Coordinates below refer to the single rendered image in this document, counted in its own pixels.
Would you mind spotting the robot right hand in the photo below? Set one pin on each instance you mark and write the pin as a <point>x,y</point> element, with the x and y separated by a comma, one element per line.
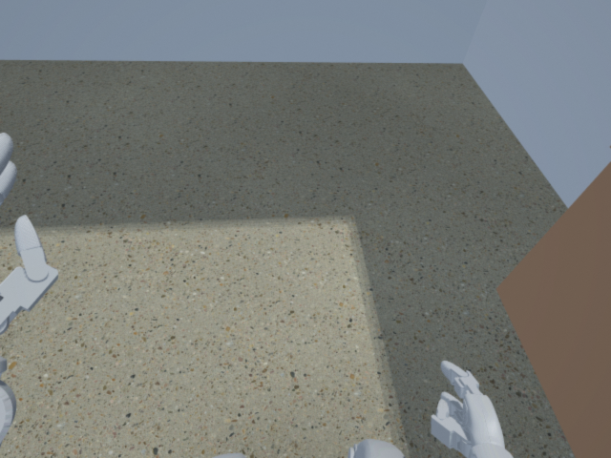
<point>472,423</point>

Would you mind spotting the counter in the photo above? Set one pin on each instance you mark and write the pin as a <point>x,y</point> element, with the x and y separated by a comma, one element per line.
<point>558,299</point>

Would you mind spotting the robot right thigh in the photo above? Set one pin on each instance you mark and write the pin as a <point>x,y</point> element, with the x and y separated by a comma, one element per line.
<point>372,448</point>

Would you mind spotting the robot left hand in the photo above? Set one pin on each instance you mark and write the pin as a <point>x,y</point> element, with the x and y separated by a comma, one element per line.
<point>23,288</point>

